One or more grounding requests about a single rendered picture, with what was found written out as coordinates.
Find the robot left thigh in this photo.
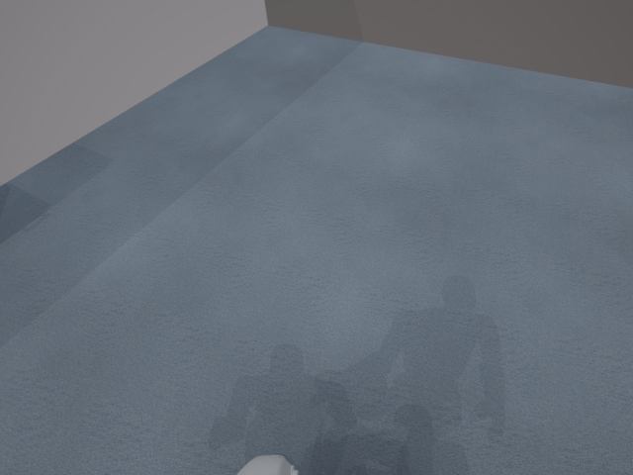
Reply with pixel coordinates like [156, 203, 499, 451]
[237, 455, 299, 475]

